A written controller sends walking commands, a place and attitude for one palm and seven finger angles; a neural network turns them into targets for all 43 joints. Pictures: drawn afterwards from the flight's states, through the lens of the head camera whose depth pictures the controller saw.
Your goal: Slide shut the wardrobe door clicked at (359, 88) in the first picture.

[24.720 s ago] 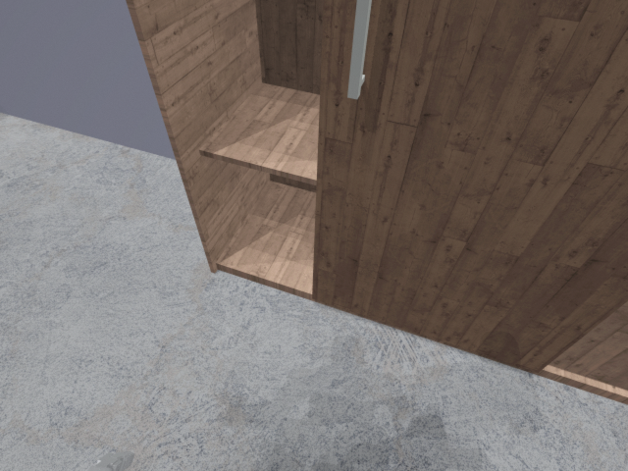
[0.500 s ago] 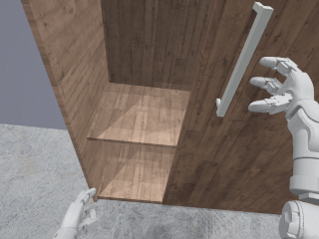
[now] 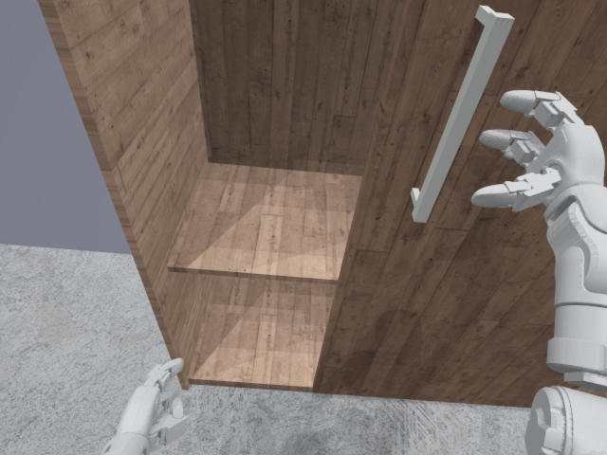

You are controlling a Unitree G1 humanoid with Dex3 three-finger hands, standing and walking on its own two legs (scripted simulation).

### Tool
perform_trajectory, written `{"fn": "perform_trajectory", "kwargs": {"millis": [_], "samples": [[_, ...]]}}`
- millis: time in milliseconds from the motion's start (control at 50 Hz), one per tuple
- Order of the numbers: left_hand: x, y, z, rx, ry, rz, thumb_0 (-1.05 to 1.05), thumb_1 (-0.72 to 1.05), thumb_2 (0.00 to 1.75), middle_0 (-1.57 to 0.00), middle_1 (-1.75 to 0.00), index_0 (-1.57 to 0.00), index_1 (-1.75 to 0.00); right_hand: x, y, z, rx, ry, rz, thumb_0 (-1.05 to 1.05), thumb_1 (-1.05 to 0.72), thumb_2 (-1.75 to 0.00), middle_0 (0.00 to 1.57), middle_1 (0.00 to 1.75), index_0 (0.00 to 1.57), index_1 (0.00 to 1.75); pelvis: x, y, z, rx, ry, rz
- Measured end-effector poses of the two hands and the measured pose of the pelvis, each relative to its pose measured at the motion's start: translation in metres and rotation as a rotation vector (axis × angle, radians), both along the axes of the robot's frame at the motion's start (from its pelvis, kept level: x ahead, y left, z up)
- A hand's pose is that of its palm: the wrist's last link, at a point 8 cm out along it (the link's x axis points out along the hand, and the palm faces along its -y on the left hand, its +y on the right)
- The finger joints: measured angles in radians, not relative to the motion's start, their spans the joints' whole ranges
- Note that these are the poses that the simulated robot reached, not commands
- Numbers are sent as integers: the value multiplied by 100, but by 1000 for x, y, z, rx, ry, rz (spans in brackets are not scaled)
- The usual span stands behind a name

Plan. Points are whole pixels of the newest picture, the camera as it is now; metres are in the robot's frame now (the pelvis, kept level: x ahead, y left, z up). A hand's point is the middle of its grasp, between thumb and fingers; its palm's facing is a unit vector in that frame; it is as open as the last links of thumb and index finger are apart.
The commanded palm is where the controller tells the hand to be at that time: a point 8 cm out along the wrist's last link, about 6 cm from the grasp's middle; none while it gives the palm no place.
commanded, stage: move the hooked fingers beside the handle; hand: right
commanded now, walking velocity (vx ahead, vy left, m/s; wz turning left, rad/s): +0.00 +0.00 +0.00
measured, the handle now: (447, 129) +0.46 -0.15 +0.25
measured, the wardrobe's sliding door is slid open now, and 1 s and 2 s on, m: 0.40 0.40 0.40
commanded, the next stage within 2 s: feel for the door with the fingertips in 0.86 s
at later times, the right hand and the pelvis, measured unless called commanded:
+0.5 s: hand (504, 154) +0.41 -0.21 +0.25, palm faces +0.07 +1.00 -0.05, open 14.0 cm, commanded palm +0.38 -0.26 +0.24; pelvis +0.00 -0.01 +0.00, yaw +0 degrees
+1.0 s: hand (499, 155) +0.41 -0.20 +0.25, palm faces +0.03 +1.00 -0.03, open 14.0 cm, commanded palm +0.38 -0.25 +0.24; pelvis +0.02 -0.01 +0.00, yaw -1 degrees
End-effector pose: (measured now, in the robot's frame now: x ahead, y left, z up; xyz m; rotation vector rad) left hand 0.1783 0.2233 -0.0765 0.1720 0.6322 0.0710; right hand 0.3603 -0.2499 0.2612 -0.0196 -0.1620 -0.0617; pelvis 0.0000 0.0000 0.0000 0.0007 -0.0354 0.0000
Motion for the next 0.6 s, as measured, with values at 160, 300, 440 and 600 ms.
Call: {"fn": "perform_trajectory", "kwargs": {"millis": [160,300,440,600], "samples": [[-10,6,-8,-15,35,28,1,90,90,-20,-30,-20,-30,12,-19,-11,-26,141,-20,-1,50,-30,30,120,30,120,1,-1,0,0,21,2],[-18,10,-11,11,66,25,1,90,90,-20,-30,-20,-30,2,-9,-18,-5,49,23,-1,50,-30,30,120,30,120,3,-2,0,2,10,0],[-16,7,-10,12,57,34,1,90,90,-20,-30,-20,-30,21,-15,-9,-23,91,-22,-1,50,-30,30,120,30,120,2,-4,0,4,20,-3],[-16,5,-12,1,68,46,1,90,90,-20,-30,-20,-30,32,-6,-15,-2,90,34,-1,50,-30,30,120,30,120,10,-8,0,3,37,9]]}}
